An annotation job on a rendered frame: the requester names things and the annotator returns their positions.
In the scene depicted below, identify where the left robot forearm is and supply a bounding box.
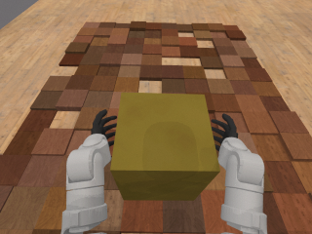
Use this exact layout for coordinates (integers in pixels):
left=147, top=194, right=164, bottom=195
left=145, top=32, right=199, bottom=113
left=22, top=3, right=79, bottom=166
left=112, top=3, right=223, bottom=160
left=60, top=134, right=112, bottom=234

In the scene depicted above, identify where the right robot forearm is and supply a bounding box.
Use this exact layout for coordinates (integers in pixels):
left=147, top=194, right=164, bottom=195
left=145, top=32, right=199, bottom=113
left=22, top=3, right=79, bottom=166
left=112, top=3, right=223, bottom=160
left=217, top=136, right=268, bottom=234

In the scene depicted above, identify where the carton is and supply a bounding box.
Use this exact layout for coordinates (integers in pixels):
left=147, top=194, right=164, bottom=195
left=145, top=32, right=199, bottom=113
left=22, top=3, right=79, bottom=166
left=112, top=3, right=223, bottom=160
left=110, top=92, right=220, bottom=201

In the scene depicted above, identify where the right robot hand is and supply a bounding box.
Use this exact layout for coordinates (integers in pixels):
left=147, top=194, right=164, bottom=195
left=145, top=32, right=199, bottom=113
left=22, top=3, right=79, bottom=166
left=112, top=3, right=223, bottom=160
left=211, top=113, right=238, bottom=152

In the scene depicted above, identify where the left robot hand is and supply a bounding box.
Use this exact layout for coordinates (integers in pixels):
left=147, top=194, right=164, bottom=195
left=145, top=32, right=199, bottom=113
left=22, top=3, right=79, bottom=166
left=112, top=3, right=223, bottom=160
left=91, top=109, right=117, bottom=146

